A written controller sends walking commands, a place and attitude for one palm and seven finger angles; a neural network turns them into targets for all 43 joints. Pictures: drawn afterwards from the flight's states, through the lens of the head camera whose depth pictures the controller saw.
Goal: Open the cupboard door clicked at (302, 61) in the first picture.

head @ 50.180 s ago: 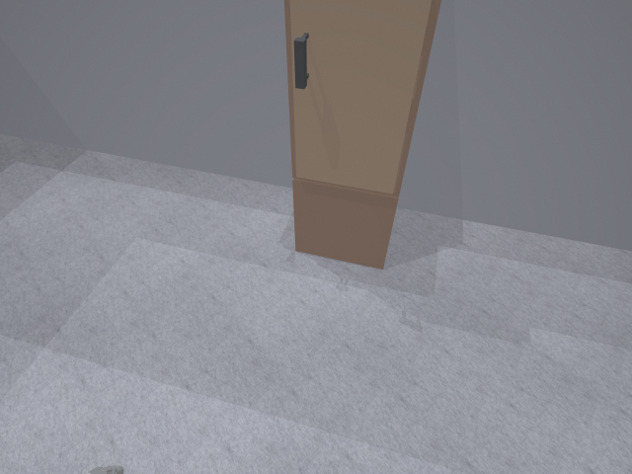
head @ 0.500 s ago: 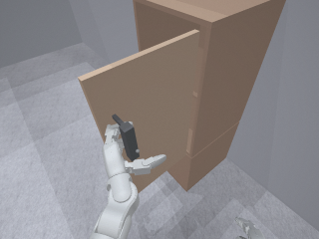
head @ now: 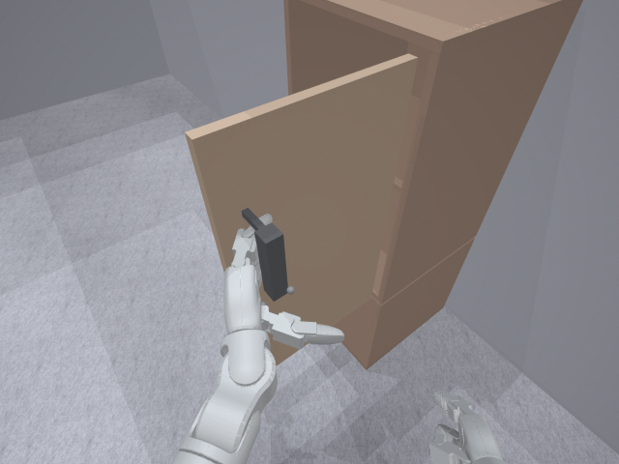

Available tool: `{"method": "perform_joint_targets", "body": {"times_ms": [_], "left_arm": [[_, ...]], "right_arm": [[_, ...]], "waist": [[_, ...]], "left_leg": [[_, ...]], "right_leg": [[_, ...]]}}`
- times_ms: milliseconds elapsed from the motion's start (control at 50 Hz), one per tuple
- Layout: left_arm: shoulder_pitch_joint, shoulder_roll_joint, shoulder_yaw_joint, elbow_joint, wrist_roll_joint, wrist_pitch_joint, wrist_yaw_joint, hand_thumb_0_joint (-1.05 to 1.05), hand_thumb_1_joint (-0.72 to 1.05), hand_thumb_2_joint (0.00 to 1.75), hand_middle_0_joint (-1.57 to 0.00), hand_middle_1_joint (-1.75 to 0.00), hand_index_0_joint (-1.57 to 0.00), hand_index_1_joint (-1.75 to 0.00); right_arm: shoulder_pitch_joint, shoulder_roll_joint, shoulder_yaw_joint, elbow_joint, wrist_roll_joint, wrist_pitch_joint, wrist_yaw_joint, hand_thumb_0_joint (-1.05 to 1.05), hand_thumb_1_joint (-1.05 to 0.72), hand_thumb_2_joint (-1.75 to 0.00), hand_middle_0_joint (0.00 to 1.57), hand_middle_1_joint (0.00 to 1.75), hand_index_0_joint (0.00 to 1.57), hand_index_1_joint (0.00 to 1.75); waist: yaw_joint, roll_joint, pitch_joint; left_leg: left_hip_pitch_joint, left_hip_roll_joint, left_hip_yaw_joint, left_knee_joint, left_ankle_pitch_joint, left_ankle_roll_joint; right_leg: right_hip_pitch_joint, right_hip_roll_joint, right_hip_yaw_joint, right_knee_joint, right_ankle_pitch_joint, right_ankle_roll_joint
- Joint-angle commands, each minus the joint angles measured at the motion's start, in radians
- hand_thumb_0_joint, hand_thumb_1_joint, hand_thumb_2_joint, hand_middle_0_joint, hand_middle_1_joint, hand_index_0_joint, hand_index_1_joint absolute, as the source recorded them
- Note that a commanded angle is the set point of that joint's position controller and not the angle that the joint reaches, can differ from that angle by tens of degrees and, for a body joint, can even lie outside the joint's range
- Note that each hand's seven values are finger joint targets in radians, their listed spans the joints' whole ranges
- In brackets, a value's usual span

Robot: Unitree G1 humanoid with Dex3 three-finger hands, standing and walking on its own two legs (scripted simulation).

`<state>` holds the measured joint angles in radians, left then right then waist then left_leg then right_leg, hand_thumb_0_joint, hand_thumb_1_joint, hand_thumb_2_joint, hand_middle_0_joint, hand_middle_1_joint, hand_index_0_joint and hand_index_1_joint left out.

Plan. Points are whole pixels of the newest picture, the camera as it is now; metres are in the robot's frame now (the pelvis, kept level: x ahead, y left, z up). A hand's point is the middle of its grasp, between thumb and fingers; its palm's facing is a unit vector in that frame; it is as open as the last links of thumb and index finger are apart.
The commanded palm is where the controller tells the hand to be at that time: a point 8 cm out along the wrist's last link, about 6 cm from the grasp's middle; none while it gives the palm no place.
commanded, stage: slide the hand sideways off the handle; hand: left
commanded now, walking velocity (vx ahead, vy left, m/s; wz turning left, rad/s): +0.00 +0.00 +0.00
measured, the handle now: (263, 254) +0.36 +0.09 +0.10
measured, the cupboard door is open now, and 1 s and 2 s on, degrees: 90 92 92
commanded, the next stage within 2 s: draw the hand back to the body in 1.12 s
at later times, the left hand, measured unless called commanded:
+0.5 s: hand (268, 324) +0.26 +0.07 +0.09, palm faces -0.05 -1.00 +0.01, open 16.3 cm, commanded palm +0.23 +0.13 +0.09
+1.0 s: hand (236, 358) +0.22 +0.10 +0.09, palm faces -0.02 -1.00 -0.02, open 16.3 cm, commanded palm +0.19 +0.16 +0.09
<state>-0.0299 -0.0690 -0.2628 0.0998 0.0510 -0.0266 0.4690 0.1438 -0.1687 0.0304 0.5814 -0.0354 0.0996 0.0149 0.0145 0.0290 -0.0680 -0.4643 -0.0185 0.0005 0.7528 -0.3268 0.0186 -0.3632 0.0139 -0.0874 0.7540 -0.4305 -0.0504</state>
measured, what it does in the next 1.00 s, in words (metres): stands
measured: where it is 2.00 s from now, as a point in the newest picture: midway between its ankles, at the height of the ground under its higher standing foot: outside the picture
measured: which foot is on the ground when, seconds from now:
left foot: down 0.00-1.00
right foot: down 0.00-1.00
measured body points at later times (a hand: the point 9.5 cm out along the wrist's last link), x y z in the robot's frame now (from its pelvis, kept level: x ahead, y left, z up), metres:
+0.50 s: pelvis +0.00 +0.01 +0.00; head +0.00 -0.01 +0.45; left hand +0.26 +0.13 +0.10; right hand +0.17 -0.22 -0.08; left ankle +0.04 +0.11 -0.71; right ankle -0.02 -0.08 -0.71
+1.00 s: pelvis +0.02 -0.01 -0.01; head +0.02 -0.03 +0.44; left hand +0.21 +0.15 +0.10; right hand +0.20 -0.23 -0.08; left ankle +0.04 +0.11 -0.71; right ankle -0.02 -0.08 -0.71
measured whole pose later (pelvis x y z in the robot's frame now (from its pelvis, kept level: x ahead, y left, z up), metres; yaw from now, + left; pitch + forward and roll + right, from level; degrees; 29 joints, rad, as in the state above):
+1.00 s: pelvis +0.02 -0.01 -0.01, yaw -1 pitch +4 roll +0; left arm 0.53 0.13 -0.10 -0.33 -0.14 -0.17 -0.02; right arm 0.26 -0.23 0.04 0.45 0.01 -0.06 -0.01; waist 0.01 0.05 -0.10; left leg -0.50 0.00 0.01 0.80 -0.38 0.01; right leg -0.40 0.03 -0.07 0.80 -0.47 -0.06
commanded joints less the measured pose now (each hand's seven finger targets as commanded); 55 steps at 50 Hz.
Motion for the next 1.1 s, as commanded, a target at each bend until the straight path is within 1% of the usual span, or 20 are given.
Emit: {"method": "perform_joint_targets", "body": {"times_ms": [0, 20, 60, 100, 180, 200, 240, 280, 300, 340, 380, 520, 600, 700, 840, 920, 940, 1000, 1020, 1080], "left_arm": [[-0.302, 0.054, -0.096, -0.29, -0.049, -0.186, -0.394, 0.0, -0.5, 0.3, -0.15, -0.3, -0.15, -0.3], [-0.3, 0.04, -0.075, -0.284, -0.094, -0.187, -0.423, 0.0, -0.5, 0.3, -0.15, -0.3, -0.15, -0.3], [-0.266, 0.001, -0.044, -0.248, -0.165, -0.167, -0.426, 0.0, -0.5, 0.3, -0.15, -0.3, -0.15, -0.3], [-0.225, 0.027, 0.016, -0.23, -0.192, -0.15, -0.392, 0.0, -0.5, 0.3, -0.15, -0.3, -0.15, -0.3], [-0.101, 0.051, 0.038, -0.305, -0.145, -0.152, -0.332, 0.0, -0.5, 0.3, -0.15, -0.3, -0.15, -0.3], [-0.075, 0.083, 0.053, -0.311, -0.126, -0.153, -0.325, 0.0, -0.5, 0.3, -0.15, -0.3, -0.15, -0.3], [-0.06, 0.085, 0.04, -0.351, -0.101, -0.16, -0.32, 0.0, -0.5, 0.3, -0.15, -0.3, -0.15, -0.3], [-0.005, 0.088, 0.041, -0.384, -0.094, -0.162, -0.32, 0.0, -0.5, 0.3, -0.15, -0.3, -0.15, -0.3], [0.021, 0.118, 0.064, -0.389, -0.091, -0.159, -0.319, 0.0, -0.5, 0.3, -0.15, -0.3, -0.15, -0.3], [0.005, 0.111, 0.056, -0.423, -0.099, -0.158, -0.323, 0.0, -0.5, 0.3, -0.15, -0.3, -0.15, -0.3], [0.054, 0.136, 0.093, -0.436, -0.108, -0.156, -0.322, 0.0, -0.5, 0.3, -0.15, -0.3, -0.15, -0.3], [0.169, 0.141, 0.087, -0.526, -0.133, -0.174, -0.368, 0.0, -0.5, 0.3, -0.15, -0.3, -0.15, -0.3], [0.264, 0.151, 0.084, -0.564, -0.134, -0.177, -0.399, 0.0, -0.5, 0.3, -0.15, -0.3, -0.15, -0.3], [0.328, 0.21, 0.15, -0.586, -0.147, -0.175, -0.421, 0.0, -0.5, 0.3, -0.15, -0.3, -0.15, -0.3], [0.407, 0.211, 0.161, -0.652, -0.18, -0.21, -0.467, 0.0, -0.5, 0.3, -0.15, -0.3, -0.15, -0.3], [0.506, 0.235, 0.184, -0.656, -0.193, -0.213, -0.498, 0.0, -0.5, 0.3, -0.15, -0.3, -0.15, -0.3], [0.509, 0.264, 0.222, -0.651, -0.199, -0.215, -0.501, 0.0, -0.5, 0.3, -0.15, -0.3, -0.15, -0.3], [0.542, 0.304, 0.284, -0.658, -0.214, -0.227, -0.517, 0.0, -0.5, 0.3, -0.15, -0.3, -0.15, -0.3], [0.563, 0.287, 0.275, -0.675, -0.224, -0.234, -0.527, 0.0, -0.5, 0.3, -0.15, -0.3, -0.15, -0.3], [0.56, 0.289, 0.284, -0.677, -0.25, -0.255, -0.551, 0.0, -0.5, 0.3, -0.15, -0.3, -0.15, -0.3]], "right_arm": [[-0.03, -0.124, -0.032, -0.198, 0.036, -0.047, -0.03, 0.0, -0.9, -0.9, 0.2, 0.3, 0.2, 0.3], [-0.04, -0.117, -0.024, -0.207, 0.044, -0.06, -0.035, 0.0, -0.9, -0.9, 0.2, 0.3, 0.2, 0.3], [-0.059, -0.12, -0.016, -0.22, 0.055, -0.084, -0.041, 0.0, -0.9, -0.9, 0.2, 0.3, 0.2, 0.3], [-0.071, -0.127, -0.014, -0.221, 0.057, -0.102, -0.04, 0.0, -0.9, -0.9, 0.2, 0.3, 0.2, 0.3], [-0.054, -0.13, -0.023, -0.242, 0.05, -0.123, -0.018, 0.0, -0.9, -0.9, 0.2, 0.3, 0.2, 0.3], [-0.051, -0.133, -0.025, -0.242, 0.048, -0.122, -0.014, 0.0, -0.9, -0.9, 0.2, 0.3, 0.2, 0.3], [-0.051, -0.13, -0.025, -0.252, 0.046, -0.123, -0.008, 0.0, -0.9, -0.9, 0.2, 0.3, 0.2, 0.3], [-0.047, -0.129, -0.027, -0.262, 0.045, -0.124, -0.004, 0.0, -0.9, -0.9, 0.2, 0.3, 0.2, 0.3], [-0.044, -0.134, -0.026, -0.263, 0.045, -0.123, -0.004, 0.0, -0.9, -0.9, 0.2, 0.3, 0.2, 0.3], [-0.053, -0.131, -0.023, -0.268, 0.045, -0.125, -0.008, 0.0, -0.9, -0.9, 0.2, 0.3, 0.2, 0.3], [-0.052, -0.131, -0.023, -0.268, 0.044, -0.127, -0.014, 0.0, -0.9, -0.9, 0.2, 0.3, 0.2, 0.3], [-0.032, -0.136, -0.025, -0.274, 0.046, -0.153, -0.018, 0.0, -0.9, -0.9, 0.2, 0.3, 0.2, 0.3], [-0.012, -0.139, -0.028, -0.285, 0.048, -0.17, -0.017, 0.0, -0.9, -0.9, 0.2, 0.3, 0.2, 0.3], [-0.009, -0.142, -0.026, -0.296, 0.047, -0.178, -0.027, 0.0, -0.9, -0.9, 0.2, 0.3, 0.2, 0.3], [0.009, -0.142, -0.029, -0.303, 0.053, -0.21, -0.032, 0.0, -0.9, -0.9, 0.2, 0.3, 0.2, 0.3], [0.019, -0.148, -0.031, -0.314, 0.055, -0.222, -0.033, 0.0, -0.9, -0.9, 0.2, 0.3, 0.2, 0.3], [0.027, -0.15, -0.034, -0.309, 0.056, -0.223, -0.037, 0.0, -0.9, -0.9, 0.2, 0.3, 0.2, 0.3], [0.025, -0.151, -0.038, -0.304, 0.058, -0.228, -0.046, 0.0, -0.9, -0.9, 0.2, 0.3, 0.2, 0.3], [0.017, -0.146, -0.036, -0.311, 0.059, -0.234, -0.046, 0.0, -0.9, -0.9, 0.2, 0.3, 0.2, 0.3], [0.023, -0.151, -0.036, -0.304, 0.065, -0.247, -0.052, 0.0, -0.9, -0.9, 0.2, 0.3, 0.2, 0.3]], "waist": [[-0.063, -0.022, -0.24], [-0.06, -0.02, -0.225], [-0.052, -0.063, -0.161], [-0.03, -0.111, -0.13], [-0.005, -0.096, -0.154], [0.004, -0.087, -0.154], [-0.007, -0.075, -0.133], [-0.001, -0.055, -0.131], [0.003, -0.067, -0.124], [-0.01, -0.053, -0.109], [-0.004, -0.069, -0.116], [-0.021, -0.063, -0.12], [-0.018, -0.058, -0.127], [-0.009, -0.069, -0.108], [-0.014, -0.035, -0.133], [-0.013, -0.074, -0.113], [-0.014, -0.099, -0.111], [-0.005, -0.1, -0.109], [0.001, -0.075, -0.118], [-0.013, -0.077, -0.088]], "left_leg": [[0.246, 0.007, -0.035, -0.074, 0.22, 0.022], [0.245, 0.009, -0.038, -0.08, 0.191, 0.019], [0.215, 0.013, -0.052, -0.102, 0.115, 0.012], [0.189, 0.016, -0.058, -0.122, 0.065, 0.008], [0.189, 0.021, -0.045, -0.131, 0.099, 0.008], [0.184, 0.019, -0.041, -0.128, 0.113, 0.008], [0.18, 0.021, -0.032, -0.124, 0.113, 0.01], [0.177, 0.021, -0.027, -0.123, 0.116, 0.009], [0.165, 0.022, -0.033, -0.125, 0.11, 0.009], [0.167, 0.02, -0.028, -0.121, 0.091, 0.011], [0.165, 0.018, -0.023, -0.118, 0.093, 0.011], [0.164, 0.017, -0.023, -0.092, 0.136, 0.014], [0.161, 0.017, -0.027, -0.079, 0.157, 0.014], [0.126, 0.01, -0.025, -0.064, 0.143, 0.017], [0.12, 0.006, -0.024, -0.037, 0.175, 0.017], [0.078, 0.003, -0.023, -0.022, 0.159, 0.018], [0.07, 0.004, -0.025, -0.018, 0.153, 0.017], [0.046, -0.001, -0.021, -0.003, 0.141, 0.016], [0.043, -0.003, -0.018, -0.001, 0.14, 0.015], [0.025, -0.004, -0.023, 0.008, 0.112, 0.014]], "right_leg": [[-0.032, -0.015, 0.08, -0.129, 0.378, 0.011], [-0.044, -0.009, 0.069, -0.138, 0.339, 0.013], [-0.067, 0.003, 0.05, -0.161, 0.24, 0.017], [-0.066, 0.007, 0.045, -0.182, 0.167, 0.019], [-0.048, 0.006, 0.044, -0.163, 0.188, 0.017], [-0.035, 0.003, 0.051, -0.162, 0.202, 0.014], [-0.05, 0.002, 0.056, -0.159, 0.207, 0.016], [-0.045, 0.003, 0.055, -0.154, 0.212, 0.014], [-0.037, 0.004, 0.054, -0.155, 0.202, 0.011], [-0.057, 0.003, 0.059, -0.161, 0.185, 0.016], [-0.048, 0.005, 0.063, -0.165, 0.191, 0.017], [-0.05, 0.005, 0.064, -0.146, 0.266, 0.025], [-0.052, 0.008, 0.059, -0.127, 0.295, 0.025], [-0.056, 0.003, 0.07, -0.126, 0.303, 0.032], [-0.058, 0.0, 0.07, -0.1, 0.372, 0.04], [-0.055, -0.011, 0.083, -0.1, 0.401, 0.053], [-0.056, -0.011, 0.087, -0.101, 0.406, 0.057], [-0.042, -0.02, 0.111, -0.11, 0.408, 0.063], [-0.04, -0.024, 0.114, -0.105, 0.414, 0.065], [-0.071, -0.021, 0.115, -0.114, 0.363, 0.067]]}}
